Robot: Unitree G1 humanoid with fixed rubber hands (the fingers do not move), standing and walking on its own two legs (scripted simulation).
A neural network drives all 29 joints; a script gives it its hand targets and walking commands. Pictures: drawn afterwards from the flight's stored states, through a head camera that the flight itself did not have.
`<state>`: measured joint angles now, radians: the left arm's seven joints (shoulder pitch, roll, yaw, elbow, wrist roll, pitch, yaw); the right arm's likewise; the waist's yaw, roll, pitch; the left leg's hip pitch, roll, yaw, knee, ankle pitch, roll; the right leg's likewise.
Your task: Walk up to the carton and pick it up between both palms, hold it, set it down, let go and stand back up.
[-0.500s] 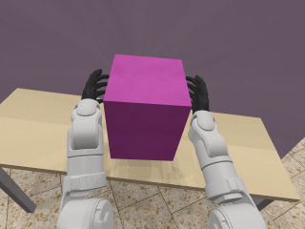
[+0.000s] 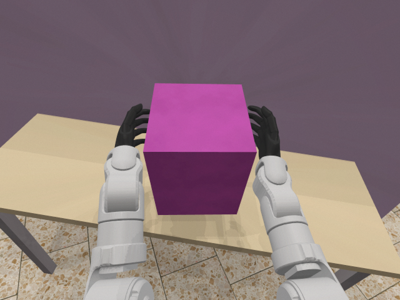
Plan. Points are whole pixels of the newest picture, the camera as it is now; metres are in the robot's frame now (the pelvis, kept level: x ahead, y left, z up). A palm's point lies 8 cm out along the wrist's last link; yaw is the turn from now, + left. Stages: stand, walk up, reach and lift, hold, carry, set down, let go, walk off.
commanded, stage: set down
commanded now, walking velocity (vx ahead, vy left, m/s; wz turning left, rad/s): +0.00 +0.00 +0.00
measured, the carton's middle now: (198, 152) +0.38 +0.02 +0.12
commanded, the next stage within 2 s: none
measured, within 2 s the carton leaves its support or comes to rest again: neither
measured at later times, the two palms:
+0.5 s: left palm (143, 158) +0.36 +0.13 +0.11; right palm (270, 156) +0.37 -0.14 +0.12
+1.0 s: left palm (149, 165) +0.37 +0.12 +0.08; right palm (268, 160) +0.39 -0.15 +0.09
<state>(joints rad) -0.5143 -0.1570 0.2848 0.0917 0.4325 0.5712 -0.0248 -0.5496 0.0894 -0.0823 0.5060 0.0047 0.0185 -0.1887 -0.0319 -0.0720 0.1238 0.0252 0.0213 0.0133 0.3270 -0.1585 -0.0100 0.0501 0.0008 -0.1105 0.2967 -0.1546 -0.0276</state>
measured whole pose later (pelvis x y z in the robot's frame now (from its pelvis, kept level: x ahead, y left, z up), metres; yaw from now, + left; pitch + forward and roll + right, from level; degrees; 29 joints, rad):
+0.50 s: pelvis +0.01 -0.03 +0.00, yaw +1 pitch -8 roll +0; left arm -0.47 -0.17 0.30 0.24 0.38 0.42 0.01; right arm -0.54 0.08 -0.10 0.68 -0.03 -0.16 -0.17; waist -0.01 -0.08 0.10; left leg -0.01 0.04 0.00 0.29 -0.15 -0.05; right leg 0.00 0.02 -0.13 0.31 -0.18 -0.06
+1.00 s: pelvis +0.02 -0.03 +0.00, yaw +0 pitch -2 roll +0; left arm -0.50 -0.20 0.35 0.42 0.39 0.26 0.08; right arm -0.60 0.05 -0.19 0.87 -0.09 -0.26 -0.12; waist 0.02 -0.05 0.06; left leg -0.11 0.05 0.02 0.31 -0.15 -0.05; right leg -0.10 0.03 -0.12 0.31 -0.17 -0.07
